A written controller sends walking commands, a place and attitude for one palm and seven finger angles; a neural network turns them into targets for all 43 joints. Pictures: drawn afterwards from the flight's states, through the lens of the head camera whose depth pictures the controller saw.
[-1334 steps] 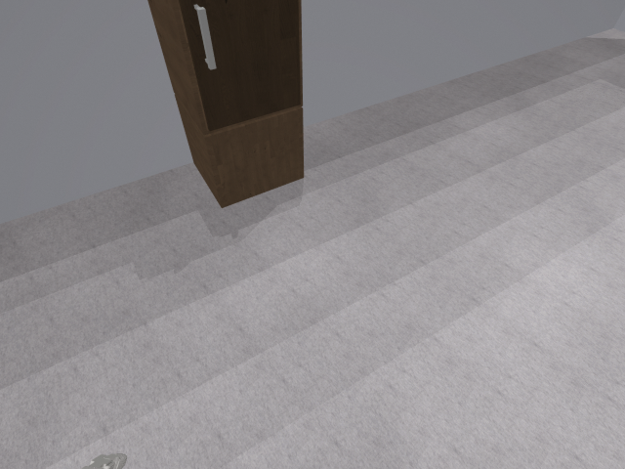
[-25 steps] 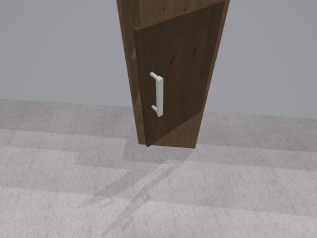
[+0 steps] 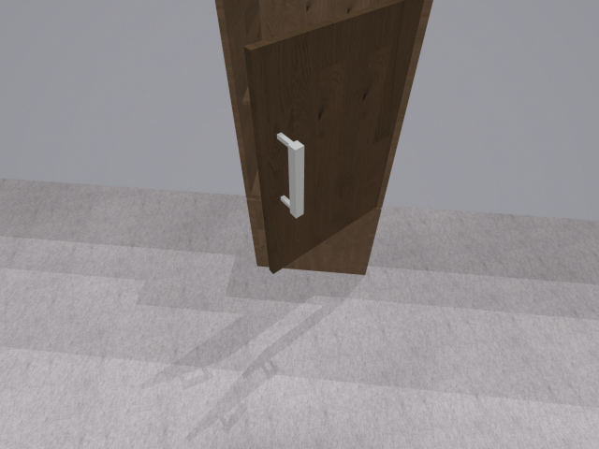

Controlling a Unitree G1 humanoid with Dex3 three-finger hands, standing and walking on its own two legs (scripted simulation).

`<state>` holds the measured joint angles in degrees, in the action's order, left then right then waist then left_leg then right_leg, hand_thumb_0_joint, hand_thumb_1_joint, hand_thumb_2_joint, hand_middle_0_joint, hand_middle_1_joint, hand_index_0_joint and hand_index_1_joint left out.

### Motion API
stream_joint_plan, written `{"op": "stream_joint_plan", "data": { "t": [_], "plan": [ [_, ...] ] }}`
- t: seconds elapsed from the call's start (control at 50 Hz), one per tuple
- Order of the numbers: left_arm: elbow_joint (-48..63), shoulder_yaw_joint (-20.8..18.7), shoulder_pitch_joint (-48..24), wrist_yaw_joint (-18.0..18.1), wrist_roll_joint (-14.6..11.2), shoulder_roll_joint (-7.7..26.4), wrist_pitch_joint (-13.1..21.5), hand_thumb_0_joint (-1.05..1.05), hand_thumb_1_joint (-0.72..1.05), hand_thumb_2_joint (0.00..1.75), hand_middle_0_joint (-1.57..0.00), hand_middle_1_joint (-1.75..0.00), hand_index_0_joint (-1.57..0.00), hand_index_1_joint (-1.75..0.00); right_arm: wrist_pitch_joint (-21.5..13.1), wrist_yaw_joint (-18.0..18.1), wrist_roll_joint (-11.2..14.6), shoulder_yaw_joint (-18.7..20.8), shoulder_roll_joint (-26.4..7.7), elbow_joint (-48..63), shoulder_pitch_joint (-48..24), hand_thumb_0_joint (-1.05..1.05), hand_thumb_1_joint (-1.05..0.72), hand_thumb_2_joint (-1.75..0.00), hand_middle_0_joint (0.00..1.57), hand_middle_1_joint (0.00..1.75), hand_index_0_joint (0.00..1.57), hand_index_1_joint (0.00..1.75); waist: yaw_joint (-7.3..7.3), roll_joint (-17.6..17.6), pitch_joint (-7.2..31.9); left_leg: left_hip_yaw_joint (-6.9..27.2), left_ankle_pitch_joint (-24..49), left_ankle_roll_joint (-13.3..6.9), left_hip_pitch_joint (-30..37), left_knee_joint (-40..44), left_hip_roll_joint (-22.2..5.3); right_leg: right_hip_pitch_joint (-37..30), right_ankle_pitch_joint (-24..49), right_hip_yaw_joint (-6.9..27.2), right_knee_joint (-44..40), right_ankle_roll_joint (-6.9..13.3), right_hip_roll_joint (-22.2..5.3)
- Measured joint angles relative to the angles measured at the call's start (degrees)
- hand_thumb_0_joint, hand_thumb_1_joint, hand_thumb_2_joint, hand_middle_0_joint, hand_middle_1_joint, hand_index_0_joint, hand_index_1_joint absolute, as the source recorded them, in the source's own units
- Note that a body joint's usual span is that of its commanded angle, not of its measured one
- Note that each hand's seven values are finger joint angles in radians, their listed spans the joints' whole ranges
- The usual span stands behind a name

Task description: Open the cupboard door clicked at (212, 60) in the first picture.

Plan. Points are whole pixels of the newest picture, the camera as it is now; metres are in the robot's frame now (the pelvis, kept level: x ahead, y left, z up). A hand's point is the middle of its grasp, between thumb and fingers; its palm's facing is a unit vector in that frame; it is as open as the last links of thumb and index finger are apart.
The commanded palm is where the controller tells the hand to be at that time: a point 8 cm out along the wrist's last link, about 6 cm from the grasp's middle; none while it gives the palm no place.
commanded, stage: look to check the result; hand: left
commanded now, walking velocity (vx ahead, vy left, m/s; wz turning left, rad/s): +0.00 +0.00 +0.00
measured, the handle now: (290, 177) +0.60 +0.05 -0.01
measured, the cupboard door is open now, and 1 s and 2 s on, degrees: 44 44 44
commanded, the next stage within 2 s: walk to a spot facing it in 0.34 s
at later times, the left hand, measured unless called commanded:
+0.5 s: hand out of the picture +0.00 +0.16 -0.17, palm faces +0.05 -0.98 -0.20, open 7.3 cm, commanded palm none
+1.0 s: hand out of the picture +0.09 +0.17 -0.17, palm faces -0.15 -0.94 -0.32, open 7.3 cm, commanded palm none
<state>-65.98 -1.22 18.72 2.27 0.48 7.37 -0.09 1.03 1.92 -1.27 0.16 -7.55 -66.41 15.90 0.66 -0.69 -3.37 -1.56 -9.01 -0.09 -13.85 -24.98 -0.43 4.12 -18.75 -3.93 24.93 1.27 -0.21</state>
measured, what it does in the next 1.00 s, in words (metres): stands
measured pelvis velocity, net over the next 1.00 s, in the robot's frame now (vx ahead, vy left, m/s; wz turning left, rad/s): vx -0.01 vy -0.03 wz -0.24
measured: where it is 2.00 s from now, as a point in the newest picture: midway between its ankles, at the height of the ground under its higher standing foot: outside the picture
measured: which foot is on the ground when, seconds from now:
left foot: down 0.00-0.92, up 0.94-1.00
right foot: down 0.00-1.00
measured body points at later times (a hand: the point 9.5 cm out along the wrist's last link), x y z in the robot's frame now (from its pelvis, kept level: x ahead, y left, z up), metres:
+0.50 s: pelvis +0.01 -0.01 +0.00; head +0.02 -0.01 +0.45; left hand +0.00 +0.22 -0.16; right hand +0.03 -0.23 -0.16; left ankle +0.05 +0.12 -0.74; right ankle -0.05 -0.10 -0.74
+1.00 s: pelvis -0.01 -0.03 -0.02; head +0.03 -0.07 +0.43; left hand +0.10 +0.22 -0.14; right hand -0.02 -0.29 -0.18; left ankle +0.03 +0.12 -0.71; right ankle -0.04 -0.10 -0.74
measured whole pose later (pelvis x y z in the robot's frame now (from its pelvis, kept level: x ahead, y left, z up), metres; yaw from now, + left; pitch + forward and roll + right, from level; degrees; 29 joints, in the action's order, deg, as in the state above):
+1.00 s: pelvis -0.01 -0.03 -0.02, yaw -14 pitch +0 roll +2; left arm -55.0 -5.2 12.1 0.3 1.7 11.9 -1.8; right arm 3.7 1.9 -1.4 3.8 -13.1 -57.4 10.1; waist -1.1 -2.2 -6.4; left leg -5.2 -26.3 2.4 -24.0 -51.2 -5.3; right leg 16.1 -21.6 -1.3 38.2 4.5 1.4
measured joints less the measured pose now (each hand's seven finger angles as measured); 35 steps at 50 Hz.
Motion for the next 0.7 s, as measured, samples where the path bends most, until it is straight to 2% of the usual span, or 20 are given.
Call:
{"op": "stream_joint_plan", "data": {
  "t": [0.5,0.7],
  "plan": [
    [0.7,0.1,-2.7,-0.2,0.0,0.8,0.4,0.0,0.91,0.9,-0.2,-0.3,-0.2,-0.3,-0.4,0.2,0.0,-0.2,-1.8,0.5,-3.5,0.01,-0.91,-0.9,0.2,0.3,0.2,0.3,-0.4,0.5,0.1,0.3,-0.4,0.7,1.4,1.2,-0.3,-1.9,0.1,-0.3,-2.2,0.5,0.5],
    [3.6,-2.4,-2.3,-1.0,0.6,1.4,-2.3,0.0,0.91,0.9,-0.2,-0.3,-0.2,-0.3,1.0,0.8,-0.2,1.8,-2.1,3.9,-4.3,0.01,-0.91,-0.9,0.2,0.3,0.2,0.3,-1.0,0.3,-0.9,-3.4,-4.3,1.0,-1.5,-5.2,-2.9,2.6,-2.2,3.8,4.2,0.9,2.0]
  ]
}}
